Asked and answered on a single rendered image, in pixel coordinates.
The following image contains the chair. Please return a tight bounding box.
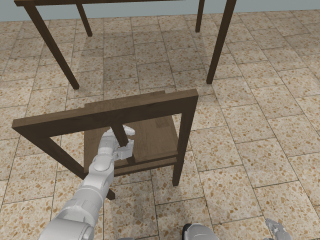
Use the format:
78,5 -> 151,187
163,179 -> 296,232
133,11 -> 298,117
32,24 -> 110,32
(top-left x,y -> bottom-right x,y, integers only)
11,88 -> 199,200

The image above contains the table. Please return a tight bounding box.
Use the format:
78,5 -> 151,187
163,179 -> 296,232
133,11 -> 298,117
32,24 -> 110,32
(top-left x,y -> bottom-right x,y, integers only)
14,0 -> 237,90

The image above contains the right robot hand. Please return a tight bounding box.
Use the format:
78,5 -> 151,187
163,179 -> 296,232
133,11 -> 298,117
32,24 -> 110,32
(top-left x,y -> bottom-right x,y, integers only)
263,218 -> 293,240

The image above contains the robot left forearm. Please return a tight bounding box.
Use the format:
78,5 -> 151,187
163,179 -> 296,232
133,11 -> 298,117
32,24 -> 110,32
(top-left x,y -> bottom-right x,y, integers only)
38,153 -> 115,240

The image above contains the robot left upper arm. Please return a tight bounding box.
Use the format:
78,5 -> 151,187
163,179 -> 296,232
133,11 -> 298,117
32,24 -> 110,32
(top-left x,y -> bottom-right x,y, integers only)
40,217 -> 95,240

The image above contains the robot right foot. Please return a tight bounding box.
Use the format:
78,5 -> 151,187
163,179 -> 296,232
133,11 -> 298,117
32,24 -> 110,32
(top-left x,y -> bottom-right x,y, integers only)
182,223 -> 192,240

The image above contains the right robot thigh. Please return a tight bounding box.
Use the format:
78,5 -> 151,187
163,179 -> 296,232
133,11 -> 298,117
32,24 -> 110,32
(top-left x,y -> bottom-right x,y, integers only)
184,225 -> 219,240

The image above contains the left robot hand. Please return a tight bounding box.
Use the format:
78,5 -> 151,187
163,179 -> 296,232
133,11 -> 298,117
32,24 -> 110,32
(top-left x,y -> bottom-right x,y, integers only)
97,125 -> 135,161

